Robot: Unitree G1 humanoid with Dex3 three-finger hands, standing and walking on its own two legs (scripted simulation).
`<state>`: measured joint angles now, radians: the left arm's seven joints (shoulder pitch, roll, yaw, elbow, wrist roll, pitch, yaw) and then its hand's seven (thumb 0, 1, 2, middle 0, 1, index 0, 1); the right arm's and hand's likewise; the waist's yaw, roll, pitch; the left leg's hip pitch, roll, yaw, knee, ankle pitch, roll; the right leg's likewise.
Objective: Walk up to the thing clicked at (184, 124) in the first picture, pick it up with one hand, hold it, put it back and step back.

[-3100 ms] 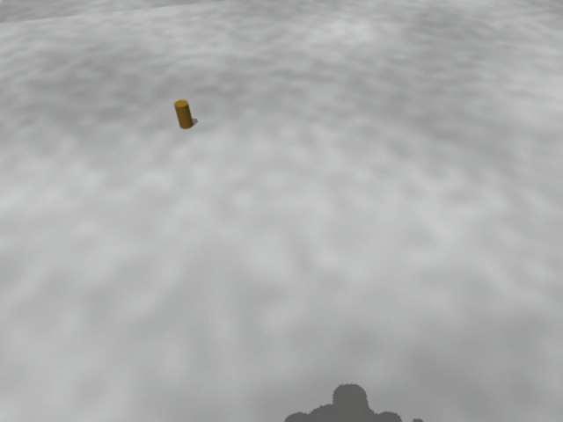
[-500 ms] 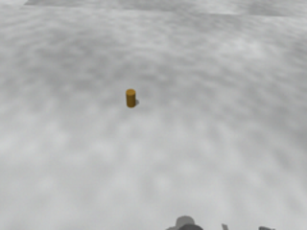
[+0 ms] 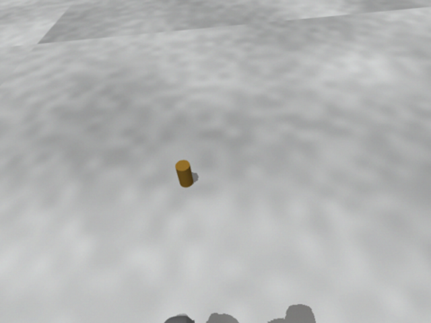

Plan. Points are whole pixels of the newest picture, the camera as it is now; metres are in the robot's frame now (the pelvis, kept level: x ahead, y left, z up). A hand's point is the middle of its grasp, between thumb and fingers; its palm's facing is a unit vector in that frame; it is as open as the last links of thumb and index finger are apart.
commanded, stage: walk up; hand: left
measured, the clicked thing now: (184, 174) +1.02 +0.25 -0.70
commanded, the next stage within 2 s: none
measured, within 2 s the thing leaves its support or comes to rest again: neither
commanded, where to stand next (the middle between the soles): +0.71 +0.02 m, yaw +1 degrees
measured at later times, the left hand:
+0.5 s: hand (102, 279) +0.26 +0.30 -0.15, palm faces -0.07 -0.94 -0.33, open 7.4 cm
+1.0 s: hand (128, 214) +0.43 +0.27 -0.14, palm faces +0.00 -0.92 -0.38, open 7.4 cm
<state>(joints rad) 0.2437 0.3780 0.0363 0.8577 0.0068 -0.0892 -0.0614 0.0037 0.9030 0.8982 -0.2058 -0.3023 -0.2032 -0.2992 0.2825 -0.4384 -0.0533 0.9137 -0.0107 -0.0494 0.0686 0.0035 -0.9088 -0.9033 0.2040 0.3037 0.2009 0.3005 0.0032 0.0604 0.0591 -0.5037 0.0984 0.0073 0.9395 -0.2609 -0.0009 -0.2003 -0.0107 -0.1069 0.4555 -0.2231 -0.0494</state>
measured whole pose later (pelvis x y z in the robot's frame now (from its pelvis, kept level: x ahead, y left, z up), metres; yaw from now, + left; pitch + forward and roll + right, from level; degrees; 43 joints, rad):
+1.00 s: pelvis +0.40 -0.01 -0.01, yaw +1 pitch -2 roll -1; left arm 0.33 0.42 0.04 0.85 0.02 -0.08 -0.05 0.01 0.90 0.90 -0.21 -0.30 -0.20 -0.30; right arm 0.26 -0.42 -0.05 0.90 -0.01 -0.04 0.08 0.00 -0.91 -0.90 0.20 0.30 0.20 0.30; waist 0.04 0.03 0.07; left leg -0.46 0.08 0.03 0.66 -0.23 0.00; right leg -0.16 -0.06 -0.12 0.51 -0.31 -0.01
